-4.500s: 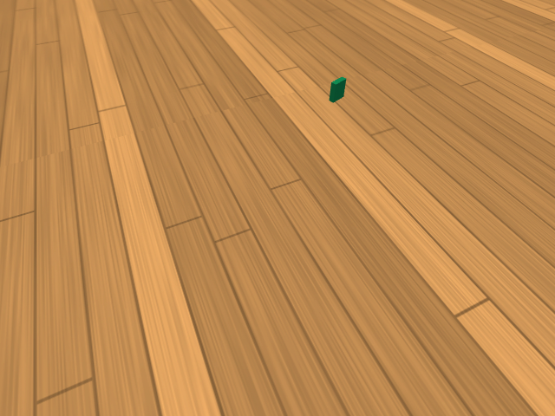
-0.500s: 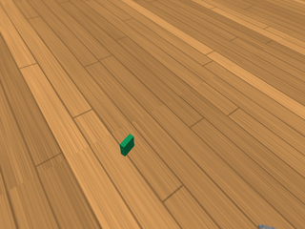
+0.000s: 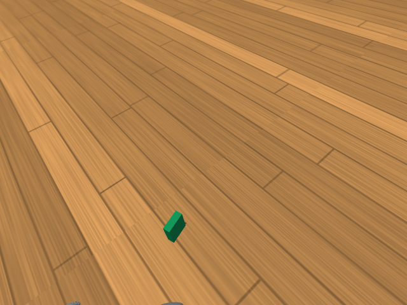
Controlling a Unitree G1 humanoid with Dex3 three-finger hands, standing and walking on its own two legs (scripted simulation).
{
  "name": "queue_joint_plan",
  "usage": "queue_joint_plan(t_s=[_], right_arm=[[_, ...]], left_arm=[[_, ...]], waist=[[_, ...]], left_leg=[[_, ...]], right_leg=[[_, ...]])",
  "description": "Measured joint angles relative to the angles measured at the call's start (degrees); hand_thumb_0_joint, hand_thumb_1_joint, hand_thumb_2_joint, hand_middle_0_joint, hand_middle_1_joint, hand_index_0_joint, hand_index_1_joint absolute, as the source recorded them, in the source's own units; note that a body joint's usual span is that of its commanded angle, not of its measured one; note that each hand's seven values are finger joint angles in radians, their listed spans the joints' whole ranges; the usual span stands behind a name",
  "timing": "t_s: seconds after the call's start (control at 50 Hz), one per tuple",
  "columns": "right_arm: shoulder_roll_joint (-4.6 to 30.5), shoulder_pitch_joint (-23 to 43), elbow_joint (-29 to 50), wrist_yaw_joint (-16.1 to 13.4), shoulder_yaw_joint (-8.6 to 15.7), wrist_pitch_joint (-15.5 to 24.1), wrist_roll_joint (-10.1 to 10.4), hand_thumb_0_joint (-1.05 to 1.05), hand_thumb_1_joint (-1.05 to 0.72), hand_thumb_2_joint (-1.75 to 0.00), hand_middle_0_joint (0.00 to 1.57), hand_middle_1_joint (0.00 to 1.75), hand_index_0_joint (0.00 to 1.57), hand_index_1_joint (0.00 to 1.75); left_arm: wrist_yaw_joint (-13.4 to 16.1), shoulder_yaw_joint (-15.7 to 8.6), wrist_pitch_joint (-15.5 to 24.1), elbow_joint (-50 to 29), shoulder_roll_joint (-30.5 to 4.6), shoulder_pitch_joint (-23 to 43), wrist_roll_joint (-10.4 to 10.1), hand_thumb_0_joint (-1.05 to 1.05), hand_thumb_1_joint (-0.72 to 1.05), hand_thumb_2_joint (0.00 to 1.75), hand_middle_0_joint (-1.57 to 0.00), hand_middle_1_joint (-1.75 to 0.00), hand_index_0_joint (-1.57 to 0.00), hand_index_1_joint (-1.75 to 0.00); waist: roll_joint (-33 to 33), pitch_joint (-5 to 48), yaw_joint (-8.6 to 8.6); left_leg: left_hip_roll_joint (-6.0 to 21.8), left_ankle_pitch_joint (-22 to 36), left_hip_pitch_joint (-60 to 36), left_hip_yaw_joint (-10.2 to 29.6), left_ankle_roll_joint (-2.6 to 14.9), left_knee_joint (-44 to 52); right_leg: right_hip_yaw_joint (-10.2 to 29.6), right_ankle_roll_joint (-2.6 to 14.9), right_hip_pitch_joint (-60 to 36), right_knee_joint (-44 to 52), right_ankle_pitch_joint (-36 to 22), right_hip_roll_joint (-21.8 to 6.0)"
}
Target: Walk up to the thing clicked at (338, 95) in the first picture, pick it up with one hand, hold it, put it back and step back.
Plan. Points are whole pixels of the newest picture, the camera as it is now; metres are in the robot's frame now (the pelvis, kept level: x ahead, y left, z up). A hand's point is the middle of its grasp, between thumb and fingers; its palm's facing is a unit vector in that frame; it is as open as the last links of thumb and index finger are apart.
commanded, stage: walk up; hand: left
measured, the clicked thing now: (174, 226) +0.58 +0.22 -0.70
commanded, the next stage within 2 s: none
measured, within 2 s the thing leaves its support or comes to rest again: neither
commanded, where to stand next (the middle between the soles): +0.25 +0.04 m, yaw +1 degrees
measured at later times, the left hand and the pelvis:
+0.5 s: hand out of the picture +0.16 +0.33 -0.16, palm faces -0.04 -0.95 -0.32, open 7.4 cm; pelvis +0.11 +0.06 +0.00, yaw +1 degrees
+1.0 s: hand (92, 279) +0.21 +0.29 -0.14, palm faces -0.03 -0.93 -0.36, open 7.4 cm; pelvis +0.12 +0.04 +0.00, yaw -1 degrees
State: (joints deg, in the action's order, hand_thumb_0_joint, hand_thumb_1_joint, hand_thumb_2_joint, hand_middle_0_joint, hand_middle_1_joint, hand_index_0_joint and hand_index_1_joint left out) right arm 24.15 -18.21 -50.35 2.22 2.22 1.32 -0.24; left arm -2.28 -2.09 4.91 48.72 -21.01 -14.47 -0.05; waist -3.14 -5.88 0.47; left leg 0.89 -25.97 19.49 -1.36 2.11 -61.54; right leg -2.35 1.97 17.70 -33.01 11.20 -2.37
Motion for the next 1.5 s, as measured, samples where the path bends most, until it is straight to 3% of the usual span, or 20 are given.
queue_joint_plan(t_s=[0.12, 0.2, 0.26, 0.32, 0.34, 0.38, 0.44, 0.54, 0.66, 0.7, 0.76, 0.86, 1.16, 1.5], right_arm=[[0.82, 0.83, 0.15, 1.25, 0.93, 0.01, -0.39, 0.01, -0.91, -0.9, 0.2, 0.3, 0.2, 0.3], [0.7, 0.46, -0.95, 1.92, 1.52, -0.19, -1.13, 0.01, -0.91, -0.9, 0.2, 0.3, 0.2, 0.3], [0.53, 0.04, -1.74, 2.05, 1.77, 0.18, -1.29, 0.01, -0.91, -0.9, 0.2, 0.3, 0.2, 0.3], [0.48, -0.63, -2.08, 1.35, 2.06, 1.41, -1.38, 0.01, -0.91, -0.9, 0.2, 0.3, 0.2, 0.3], [-0.09, -0.38, -2.31, 0.72, 2.05, 1.76, -1.57, 0.01, -0.91, -0.9, 0.2, 0.3, 0.2, 0.3], [-0.95, 0.18, -2.0, -0.11, 1.42, 2.05, -1.58, 0.01, -0.91, -0.9, 0.2, 0.3, 0.2, 0.3], [-2.28, 1.12, -0.97, -0.7, 0.43, 2.42, -1.15, 0.01, -0.91, -0.9, 0.2, 0.3, 0.2, 0.3], [-3.62, 2.21, -0.08, -1.72, -1.06, 2.76, -0.58, 0.01, -0.9, -0.9, 0.2, 0.3, 0.21, 0.3], [-3.34, 5.13, -0.19, -2.29, -1.39, 1.45, -0.4, 0.01, -0.9, -0.9, 0.21, 0.3, 0.21, 0.3], [-3.0, 6.17, -0.32, -2.29, -1.47, 0.93, -0.21, 0.01, -0.9, -0.9, 0.21, 0.3, 0.21, 0.3], [-2.34, 8.28, -1.77, -2.48, -1.36, -0.1, 0.47, 0.01, -0.9, -0.9, 0.2, 0.3, 0.21, 0.3], [-3.02, 9.55, -5.16, -2.02, -1.95, 0.16, 0.41, 0.01, -0.9, -0.9, 0.2, 0.3, 0.21, 0.3], [-2.77, 10.31, -13.94, -1.36, -2.57, 0.55, -0.57, 0.01, -0.9, -0.9, 0.2, 0.3, 0.21, 0.3], [-3.81, 13.28, -15.66, -1.9, -2.26, 0.5, -0.38, 0.01, -0.91, -0.9, 0.2, 0.3, 0.2, 0.3]], left_arm=[[0.17, 0.27, -0.45, 0.2, -0.39, -3.19, 0.3, 0.01, 0.9, 0.9, -0.2, -0.3, -0.21, -0.3], [-0.16, -0.34, -0.92, 0.01, -1.69, -4.65, 0.83, 0.01, 0.9, 0.9, -0.2, -0.3, -0.21, -0.3], [-0.32, -0.64, -1.41, -0.02, -2.92, -5.29, 0.97, 0.01, 0.9, 0.9, -0.2, -0.3, -0.21, -0.3], [-0.1, -0.66, -2.37, 0.49, -4.04, -5.54, 0.97, 0.01, 0.9, 0.9, -0.2, -0.3, -0.21, -0.3], [0.31, -0.68, -2.89, 1.03, -4.4, -5.16, 0.8, 0.01, 0.9, 0.9, -0.2, -0.3, -0.21, -0.3], [1.19, -0.46, -3.92, 2.14, -4.08, -4.17, 0.35, 0.01, 0.9, 0.9, -0.2, -0.3, -0.21, -0.3], [1.72, 0.43, -4.4, 3.01, -3.57, -2.52, 0.18, 0.01, 0.91, 0.9, -0.2, -0.3, -0.2, -0.3], [1.8, 0.69, -4.77, 3.41, -3.11, 0.58, -0.37, 0.01, 0.91, 0.9, -0.2, -0.3, -0.2, -0.3], [1.98, 0.72, -5.37, 5.62, -2.27, 2.34, -0.25, 0.01, 0.91, 0.9, -0.2, -0.3, -0.21, -0.3], [2.15, 0.66, -5.11, 6.59, -2.01, 2.65, -0.08, 0.01, 0.91, 0.9, -0.2, -0.3, -0.21, -0.3], [2.34, 0.86, -4.43, 8.14, -0.24, 3.63, 0.54, 0.01, 0.91, 0.9, -0.2, -0.3, -0.2, -0.3], [1.82, 1.89, -4.54, 9.34, 0.32, 4.96, 0.38, 0.01, 0.91, 0.9, -0.2, -0.3, -0.21, -0.3], [1.14, 2.27, -4.33, 13.81, 1.11, 9.27, 0.17, 0.01, 0.9, 0.9, -0.2, -0.3, -0.21, -0.3], [1.53, 2.1, -4.77, 17.33, 1.21, 10.21, 0.1, 0.01, 0.91, 0.9, -0.2, -0.3, -0.21, -0.3]], waist=[[-1.02, 1.2, 0.5], [0.04, 2.0, 0.82], [1.43, 2.52, 1.22], [3.3, 3.2, 0.85], [5.06, 2.93, 0.74], [6.35, 2.48, 0.47], [6.38, 0.82, -0.44], [7.0, -1.47, -0.82], [5.77, -1.57, -0.57], [4.94, -1.22, -0.43], [0.93, -1.43, -0.55], [1.34, 0.39, -0.26], [3.5, 2.89, -0.67], [3.23, 3.44, -0.52]], left_leg=[[3.23, 8.51, 7.48, 2.37, -1.44, 6.7], [4.35, 9.82, 7.61, 1.44, -2.68, 16.18], [4.11, 11.38, 5.15, 0.46, -2.51, 22.36], [2.49, 14.63, 0.89, -0.61, -1.86, 27.3], [1.29, 14.09, 0.63, -1.49, -1.57, 26.38], [0.83, 12.15, 0.37, -2.4, -0.97, 24.9], [1.46, 11.82, -1.32, -2.26, -0.27, 26.17], [0.86, 12.91, -3.38, -2.53, -0.06, 29.45], [0.85, 10.52, -2.26, -3.87, -0.29, 26.22], [1.17, 8.97, -1.15, -4.17, -0.67, 23.51], [3.3, 7.95, -0.79, -2.76, -1.55, 21.54], [1.06, 11.07, -3.34, -2.93, -1.85, 26.82], [1.52, 15.12, -8.07, -2.51, -2.7, 36.95], [1.35, 15.81, -11.11, -2.48, -2.61, 40.72]], right_leg=[[-0.44, 0.03, -4.73, 5.8, -0.64, 1.14], [-1.11, -0.06, -6.08, 6.07, 1.09, 1.19], [-1.36, -0.72, -6.24, 4.05, 3.63, 0.85], [-1.2, -1.11, -4.85, -2.06, 8.56, -0.46], [-0.02, -0.37, -3.92, -5.15, 10.05, -1.62], [2.81, 0.03, -0.94, -12.32, 13.68, -0.46], [3.39, 0.24, 3.44, -20.99, 16.19, 1.78], [5.12, -0.32, 6.99, -20.11, 11.83, 1.11], [3.8, -0.98, 3.57, -9.73, 7.69, -0.48], [2.91, -1.04, 0.52, -4.93, 6.0, -0.1], [1.53, -2.76, -1.14, -3.08, 5.14, 1.9], [2.17, -2.92, -1.44, -2.75, 5.09, 0.28], [1.41, -2.43, -6.53, 8.01, 0.39, 1.15], [1.24, -2.81, -10.18, 12.96, -0.9, 1.14]])
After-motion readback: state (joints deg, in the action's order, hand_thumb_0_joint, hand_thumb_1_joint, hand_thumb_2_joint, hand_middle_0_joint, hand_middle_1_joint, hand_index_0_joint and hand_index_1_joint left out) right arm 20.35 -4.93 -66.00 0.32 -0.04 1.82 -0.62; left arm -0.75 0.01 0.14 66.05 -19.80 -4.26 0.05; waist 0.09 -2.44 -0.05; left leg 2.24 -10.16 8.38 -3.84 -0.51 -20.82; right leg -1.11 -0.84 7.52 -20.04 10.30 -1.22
